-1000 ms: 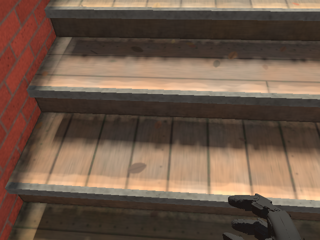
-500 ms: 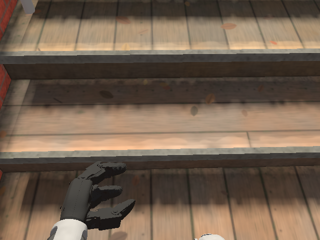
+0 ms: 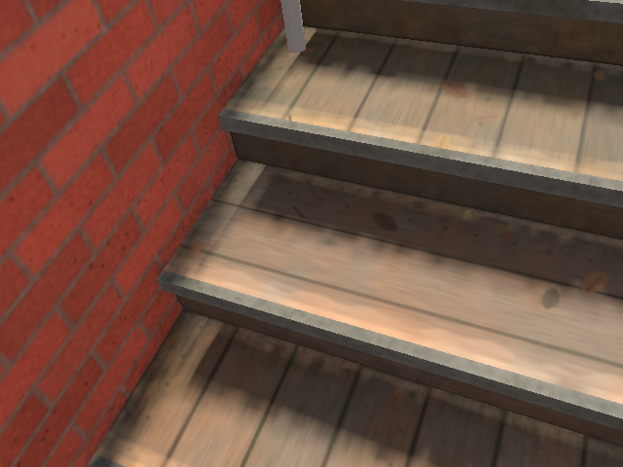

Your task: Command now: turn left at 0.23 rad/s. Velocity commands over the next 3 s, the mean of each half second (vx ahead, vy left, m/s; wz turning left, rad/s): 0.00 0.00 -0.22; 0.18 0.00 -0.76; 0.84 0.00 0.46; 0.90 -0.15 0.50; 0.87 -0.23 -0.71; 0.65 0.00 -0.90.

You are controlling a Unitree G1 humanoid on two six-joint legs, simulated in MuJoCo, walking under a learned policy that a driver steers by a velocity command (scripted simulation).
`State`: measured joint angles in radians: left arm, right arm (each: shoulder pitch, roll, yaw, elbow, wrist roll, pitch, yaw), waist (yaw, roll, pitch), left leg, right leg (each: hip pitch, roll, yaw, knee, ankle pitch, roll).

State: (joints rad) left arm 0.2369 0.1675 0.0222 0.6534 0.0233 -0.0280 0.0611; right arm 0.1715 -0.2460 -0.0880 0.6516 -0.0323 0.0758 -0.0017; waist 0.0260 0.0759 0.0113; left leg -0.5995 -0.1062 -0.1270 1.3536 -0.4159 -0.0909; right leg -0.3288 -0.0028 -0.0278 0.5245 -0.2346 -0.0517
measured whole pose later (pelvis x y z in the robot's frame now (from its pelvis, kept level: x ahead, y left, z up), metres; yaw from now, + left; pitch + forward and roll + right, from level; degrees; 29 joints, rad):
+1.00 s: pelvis -0.01 -0.05 +0.00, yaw -33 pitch +5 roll +0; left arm 0.38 0.21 0.06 0.68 0.02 -0.06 0.03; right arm 0.16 -0.22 -0.03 0.63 -0.07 0.01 0.01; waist 0.05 0.05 -0.11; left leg -0.86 0.01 0.01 1.65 -0.29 -0.01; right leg -0.28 0.14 0.19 0.51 -0.31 -0.14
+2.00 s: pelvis +0.78 -0.13 +0.29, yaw -2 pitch +5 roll -4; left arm 0.44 0.33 0.10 0.87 0.05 -0.10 -0.01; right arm -0.19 -0.23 -0.03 0.43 -0.05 -0.06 -0.06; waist 0.15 -0.06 0.00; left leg -1.05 0.03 -0.03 1.60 -0.61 0.04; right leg -0.22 0.09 -0.08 0.47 -0.34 -0.10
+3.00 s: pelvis +1.60 -0.41 +0.68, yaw -47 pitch +1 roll +3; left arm 0.29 0.33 0.12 0.78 0.03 -0.02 -0.03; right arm 0.00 -0.15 -0.01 0.61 -0.01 -0.06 -0.06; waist 0.07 -0.06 0.09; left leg -0.69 0.01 0.11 0.97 -0.29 0.04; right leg -0.45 0.17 0.17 1.55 -0.29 0.00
